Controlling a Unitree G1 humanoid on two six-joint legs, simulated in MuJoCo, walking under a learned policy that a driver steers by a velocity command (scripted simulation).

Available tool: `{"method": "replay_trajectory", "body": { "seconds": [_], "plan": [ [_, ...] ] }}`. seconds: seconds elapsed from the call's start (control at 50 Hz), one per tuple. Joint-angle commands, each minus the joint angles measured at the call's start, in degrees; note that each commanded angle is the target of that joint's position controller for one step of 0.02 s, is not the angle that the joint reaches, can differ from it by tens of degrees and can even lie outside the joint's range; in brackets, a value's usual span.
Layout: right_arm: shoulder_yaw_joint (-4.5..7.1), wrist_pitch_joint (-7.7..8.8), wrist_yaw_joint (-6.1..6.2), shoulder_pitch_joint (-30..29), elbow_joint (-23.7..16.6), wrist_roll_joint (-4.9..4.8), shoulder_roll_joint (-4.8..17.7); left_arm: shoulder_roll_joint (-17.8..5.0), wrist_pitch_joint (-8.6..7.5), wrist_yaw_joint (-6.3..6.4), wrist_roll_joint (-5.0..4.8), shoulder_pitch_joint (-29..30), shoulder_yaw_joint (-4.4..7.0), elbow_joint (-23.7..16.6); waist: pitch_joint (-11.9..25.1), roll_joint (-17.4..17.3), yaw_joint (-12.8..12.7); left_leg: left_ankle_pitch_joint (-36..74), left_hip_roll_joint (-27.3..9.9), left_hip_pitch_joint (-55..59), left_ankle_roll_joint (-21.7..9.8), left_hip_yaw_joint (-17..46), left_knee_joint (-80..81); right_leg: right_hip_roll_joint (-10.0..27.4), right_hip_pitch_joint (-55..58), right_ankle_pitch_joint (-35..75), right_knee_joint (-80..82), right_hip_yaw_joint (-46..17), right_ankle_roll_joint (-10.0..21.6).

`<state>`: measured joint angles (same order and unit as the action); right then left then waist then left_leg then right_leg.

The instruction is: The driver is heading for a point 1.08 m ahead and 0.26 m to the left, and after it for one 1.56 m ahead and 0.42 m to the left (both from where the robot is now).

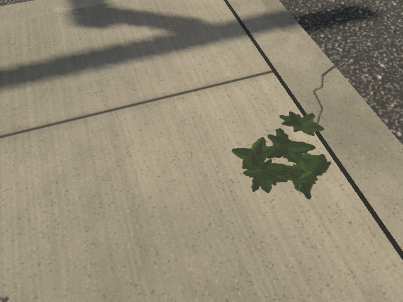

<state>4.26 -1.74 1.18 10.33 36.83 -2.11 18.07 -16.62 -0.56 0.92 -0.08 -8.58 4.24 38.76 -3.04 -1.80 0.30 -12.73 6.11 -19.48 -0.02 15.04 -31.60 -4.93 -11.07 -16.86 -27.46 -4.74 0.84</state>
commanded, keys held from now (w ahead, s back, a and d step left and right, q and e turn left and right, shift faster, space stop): q+shift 0.20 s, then w+q+shift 0.36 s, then w+e+shift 0.44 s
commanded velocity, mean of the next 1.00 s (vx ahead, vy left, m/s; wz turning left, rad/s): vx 0.57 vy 0.00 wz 0.43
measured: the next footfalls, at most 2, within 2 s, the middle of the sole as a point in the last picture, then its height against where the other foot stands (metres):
left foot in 0.50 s outside the picture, level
right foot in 0.96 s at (100, 262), level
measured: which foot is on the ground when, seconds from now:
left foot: down 0.00-0.00, up 0.02-0.48, down 0.50-0.96, up 0.98-1.00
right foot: down 0.00-0.52, up 0.54-0.94, down 0.96-1.00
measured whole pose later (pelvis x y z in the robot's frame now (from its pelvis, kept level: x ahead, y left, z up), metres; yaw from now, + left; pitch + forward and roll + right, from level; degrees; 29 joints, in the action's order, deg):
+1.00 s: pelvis +0.39 +0.33 -0.04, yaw +24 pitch +1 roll -1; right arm 1.8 3.4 2.2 23.3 45.1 2.0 17.7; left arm -17.6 -5.0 -3.6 -2.5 -7.6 1.8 38.3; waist -3.1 -0.1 0.3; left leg -26.4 3.1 4.8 1.1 -3.6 -56.2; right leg -7.2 -33.3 -7.6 -37.6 6.2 9.3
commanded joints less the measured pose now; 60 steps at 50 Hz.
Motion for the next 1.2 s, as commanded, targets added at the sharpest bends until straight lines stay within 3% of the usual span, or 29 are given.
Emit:
{"method": "replay_trajectory", "body": {
  "seconds": [0.02,0.04,0.06,0.1,0.18,0.24,0.3,0.4,0.46,0.5,0.52,0.54,0.56,0.58,0.6,0.64,0.72,0.8,0.84,0.9,0.94,0.96,0.98,1.0,1.02,1.04,1.06,1.12,1.2],
  "plan": [
    [2.02,0.32,0.11,-1.3,-7.0,-0.26,6.3,-10.5,-0.48,-0.13,1.51,-1.8,3.40,-2.3,7.6,14.8,0.2,-11.0,0.8,-12.7,-0.2,-2.3,-10.8,20.2,13.2,35.6,7.1,-17.2,9.5],
    [3.11,0.47,-0.29,1.4,-5.6,0.62,9.0,-8.2,-0.47,0.32,1.86,0.3,2.76,-3.6,7.8,13.0,0.7,-22.3,-1.6,-16.2,2.4,-4.8,-23.6,26.9,13.5,44.7,6.0,-18.7,13.9],
    [3.82,0.26,-0.64,1.9,-4.7,0.59,10.4,-6.7,-0.35,0.86,1.48,1.1,2.16,-4.4,7.7,7.8,0.8,-21.2,-3.8,-16.6,3.5,-5.7,-30.4,26.6,12.2,44.9,5.5,-15.5,14.1],
    [3.08,-0.66,-1.16,0.8,-4.8,0.30,7.4,-6.4,-0.17,1.73,0.07,3.3,1.89,-4.3,4.4,5.8,1.1,-13.6,-6.7,-20.1,5.3,-8.1,-33.3,21.4,11.8,42.5,4.7,-6.9,10.9],
    [1.25,-0.63,-2.66,-5.1,-8.0,-0.20,4.3,-8.8,1.33,2.33,0.95,-1.0,2.42,-3.2,3.5,8.5,-3.3,-7.8,-9.2,-20.4,6.7,-14.6,-26.7,19.2,13.7,42.0,6.3,1.2,11.4],
    [0.45,-0.71,-3.49,-8.4,-10.4,-0.04,3.9,-11.8,1.19,1.21,0.22,-5.2,3.30,-2.0,5.4,7.8,-6.0,-7.2,-11.4,-17.9,5.5,-16.5,-21.2,22.7,14.9,21.3,11.4,1.5,11.9],
    [0.34,-0.44,-3.98,-11.6,-12.3,-0.28,5.1,-13.3,-0.93,-0.21,-0.64,-6.4,3.71,-1.3,1.1,7.8,-6.9,-8.1,-12.9,-21.5,2.9,-16.5,-18.2,25.1,16.2,-4.8,17.9,-0.2,10.8],
    [-0.81,0.81,-4.51,-15.0,-14.0,-0.34,3.6,-13.9,-2.25,-1.53,-0.83,-10.4,4.09,1.6,-2.3,6.4,-7.5,-10.8,-13.3,-24.4,-1.0,-18.2,-14.6,26.1,22.3,-2.8,18.2,6.0,8.6],
    [-0.52,0.73,-4.93,-8.8,-12.4,-0.57,4.4,-15.6,-2.18,-1.60,-0.76,-7.6,4.22,1.7,-0.1,7.8,-2.0,-13.1,-8.4,-9.2,-3.5,-23.7,-10.3,23.5,15.8,20.1,10.3,15.5,5.8],
    [3.47,0.51,-3.73,13.1,-4.3,-1.14,11.1,-14.4,-2.50,-1.27,-1.60,-4.0,3.54,0.7,9.7,4.1,10.1,-6.9,-0.6,25.9,-8.3,-26.8,-5.0,17.6,-1.9,44.0,-17.7,23.1,1.4],
    [6.38,0.65,-2.77,23.5,-1.5,-1.87,20.0,-8.1,-3.76,-0.72,0.09,0.2,1.61,-4.4,8.7,-12.1,13.4,-16.8,-11.6,42.4,-16.1,0.0,3.2,10.1,-30.1,2.8,-42.5,21.0,-3.4],
    [5.22,2.93,-3.28,20.5,-4.5,-0.93,21.1,-5.8,-6.58,-0.71,0.03,3.9,0.00,-8.7,16.0,-15.3,10.4,-31.6,-21.2,47.0,-23.3,31.8,15.4,3.3,-44.4,-16.3,-55.2,4.0,-3.2],
    [3.50,4.55,-3.88,17.6,-5.0,-0.23,15.0,-11.0,-8.43,-1.30,-2.45,8.0,0.93,-9.9,10.4,-6.8,10.8,-28.0,-24.5,43.6,-22.3,30.8,19.4,6.2,-50.7,-10.7,-55.1,-0.5,-1.7],
    [2.34,5.19,-3.70,16.3,-4.6,0.52,11.7,-11.0,-9.18,-1.77,-3.07,4.8,0.47,-8.3,7.3,-4.4,7.5,-21.1,-24.1,38.0,-20.9,23.8,18.6,8.8,-47.8,-6.9,-50.8,0.0,-0.2],
    [1.37,5.36,-3.40,11.8,-4.8,1.11,8.7,-10.5,-9.07,-1.87,-1.94,0.7,0.27,-5.7,4.5,-0.8,3.9,-14.7,-21.7,30.8,-18.8,15.7,17.8,11.5,-43.0,-2.8,-44.7,0.6,-0.1],
    [0.07,5.64,-2.68,5.2,-5.7,2.93,6.0,-10.5,-7.24,-2.66,-0.66,-4.5,0.38,-1.9,0.9,-4.4,-0.3,-1.5,-17.3,19.8,-15.7,4.4,18.3,14.6,-34.4,4.7,-39.5,1.8,-0.9],
    [-0.29,7.56,-1.67,6.9,-2.2,2.36,6.7,-6.1,-5.46,-3.23,-0.62,0.1,-1.80,-1.9,-3.6,-1.6,0.4,16.2,-12.9,10.7,-11.6,-10.0,23.1,13.3,-32.0,18.1,-30.0,5.9,-2.3],
    [-0.52,9.24,-0.65,13.2,1.8,2.24,7.0,-3.4,-6.58,-4.58,-2.34,10.1,-3.23,-4.2,-7.6,-0.2,4.6,18.2,-12.8,9.3,-6.2,-18.1,30.6,7.6,-24.6,32.0,-10.8,8.4,0.0],
    [-0.42,9.07,-0.22,14.6,3.8,2.08,8.1,-3.9,-7.14,-5.75,-2.76,11.8,-2.95,-5.0,-6.9,-1.6,4.1,28.1,-14.1,17.0,-3.8,-20.1,29.5,4.9,-24.6,33.5,-4.8,9.1,1.9],
    [0.15,7.19,1.67,13.9,4.4,3.90,10.9,-7.0,-6.44,-6.18,-2.92,6.8,-1.21,-4.7,1.2,-7.2,-0.6,69.3,-16.0,28.6,0.2,-22.5,16.6,-1.9,-18.0,26.4,-6.0,14.1,4.7],
    [0.79,5.46,2.81,10.1,3.5,5.64,12.4,-11.4,-4.36,-5.15,-3.41,-11.4,1.09,-0.4,10.2,-9.5,-10.2,90.2,-17.2,27.6,1.3,-22.1,-6.6,-3.4,-1.4,18.5,-11.8,14.0,7.5],
    [1.10,5.13,2.75,3.8,1.5,5.44,13.5,-13.3,-3.36,-4.16,-3.11,-26.9,2.26,3.2,13.5,-5.4,-18.7,84.5,-15.5,15.8,1.9,-22.6,-28.5,0.2,15.6,19.2,-7.9,7.7,10.4],
    [-2.04,6.58,1.26,8.3,0.2,6.46,1.7,-13.8,-2.87,-3.44,-2.74,-30.9,1.69,5.9,14.6,17.8,-12.7,-5.1,-4.9,-13.4,3.5,-17.7,-58.5,7.3,36.4,9.8,-15.9,-4.3,16.8],
    [-3.85,9.44,-0.60,11.3,-3.2,0.88,0.5,-13.0,-3.44,-3.09,-0.89,-25.2,1.74,2.8,24.0,20.8,-8.3,-20.4,0.7,-27.8,3.4,-7.5,-69.9,18.4,42.3,-22.8,1.2,-40.1,26.5],
    [-3.14,11.46,-1.69,4.2,-4.7,-0.38,6.0,-10.1,-3.70,-2.28,-0.20,-23.1,1.63,0.8,17.7,9.2,-10.6,-12.4,-2.3,-28.9,-1.0,-4.0,-63.1,18.4,35.3,-29.2,12.4,-45.8,22.6],
    [-3.14,12.31,-2.10,0.8,-6.6,-0.58,6.3,-8.9,-4.28,-2.36,0.35,-19.5,1.05,0.4,10.2,0.5,-6.4,-8.7,-4.4,-27.0,-2.8,-4.1,-56.3,18.0,24.5,-25.1,15.2,-43.7,20.4],
    [-3.58,12.43,-2.15,0.4,-6.1,0.89,5.0,-7.9,-4.90,-2.70,0.27,-15.4,0.78,-0.7,4.9,-6.0,-2.6,-7.0,-5.8,-23.2,-3.4,-4.3,-50.7,15.9,13.1,-20.2,16.6,-40.6,20.1],
    [-3.31,10.55,-1.26,4.1,-4.5,2.87,5.1,-7.3,-4.93,-1.99,-0.06,-7.7,0.64,-2.9,-1.5,-2.5,3.5,-5.1,-9.5,-16.4,-0.9,-4.6,-40.0,8.5,-4.8,-7.9,18.7,-28.8,20.5],
    [-4.62,9.95,-0.79,-6.7,-9.1,4.48,2.0,-7.9,-4.75,-0.21,-2.09,-8.1,0.89,-2.0,-5.4,1.9,0.0,9.6,-8.3,-5.1,3.8,-10.7,-14.8,1.9,-21.8,1.1,18.5,-16.5,16.6]
  ]
}}
Velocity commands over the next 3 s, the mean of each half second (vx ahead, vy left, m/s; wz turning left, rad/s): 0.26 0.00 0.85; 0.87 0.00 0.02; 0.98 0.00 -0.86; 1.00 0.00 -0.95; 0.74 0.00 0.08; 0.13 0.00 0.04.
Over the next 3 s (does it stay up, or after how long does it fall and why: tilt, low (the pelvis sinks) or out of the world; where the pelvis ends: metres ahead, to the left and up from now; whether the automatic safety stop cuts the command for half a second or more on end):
stays up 1.65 0.24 0.00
